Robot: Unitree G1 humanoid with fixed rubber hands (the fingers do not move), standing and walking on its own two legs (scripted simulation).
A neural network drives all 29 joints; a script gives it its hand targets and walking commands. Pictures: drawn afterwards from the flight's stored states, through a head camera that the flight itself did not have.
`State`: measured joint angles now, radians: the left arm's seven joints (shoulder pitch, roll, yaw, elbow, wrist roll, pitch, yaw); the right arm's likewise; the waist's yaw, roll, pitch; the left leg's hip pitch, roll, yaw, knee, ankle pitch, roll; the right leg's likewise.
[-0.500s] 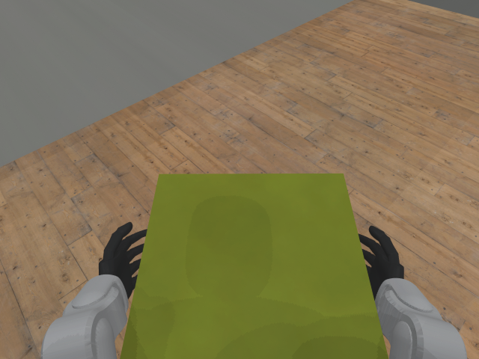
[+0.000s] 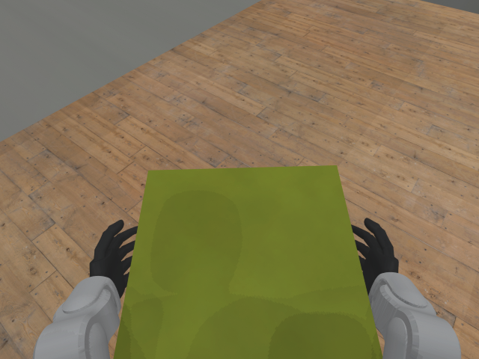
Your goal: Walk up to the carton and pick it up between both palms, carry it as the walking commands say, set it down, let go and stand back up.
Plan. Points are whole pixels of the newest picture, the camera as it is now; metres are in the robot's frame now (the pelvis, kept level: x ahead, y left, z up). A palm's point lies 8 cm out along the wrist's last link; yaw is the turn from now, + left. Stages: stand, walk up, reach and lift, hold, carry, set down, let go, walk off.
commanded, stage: carry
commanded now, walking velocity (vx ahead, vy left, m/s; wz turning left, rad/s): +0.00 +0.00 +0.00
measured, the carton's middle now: (245, 277) +0.27 +0.01 -0.01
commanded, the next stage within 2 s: none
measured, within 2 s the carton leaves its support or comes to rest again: neither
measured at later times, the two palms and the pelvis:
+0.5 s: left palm (167, 341) +0.15 +0.09 +0.09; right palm out of the picture +0.13 -0.28 +0.07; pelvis -0.09 -0.07 +0.01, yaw -5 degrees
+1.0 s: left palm out of the picture +0.10 +0.13 +0.10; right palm out of the picture +0.08 -0.24 +0.11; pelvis -0.14 -0.03 +0.01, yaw -5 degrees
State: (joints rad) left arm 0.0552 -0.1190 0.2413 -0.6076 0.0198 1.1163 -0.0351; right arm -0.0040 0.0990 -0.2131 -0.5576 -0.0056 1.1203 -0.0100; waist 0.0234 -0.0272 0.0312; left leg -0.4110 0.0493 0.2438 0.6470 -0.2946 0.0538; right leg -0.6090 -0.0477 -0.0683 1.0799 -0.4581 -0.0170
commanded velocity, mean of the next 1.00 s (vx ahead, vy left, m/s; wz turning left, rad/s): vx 0.00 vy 0.00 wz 0.00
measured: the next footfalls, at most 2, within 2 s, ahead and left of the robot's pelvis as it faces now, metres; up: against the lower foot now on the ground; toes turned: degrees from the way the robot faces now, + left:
right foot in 0.12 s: -0.03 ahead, -0.13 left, +0.00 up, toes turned -6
left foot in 0.58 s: -0.06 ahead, +0.05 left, +0.00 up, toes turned -8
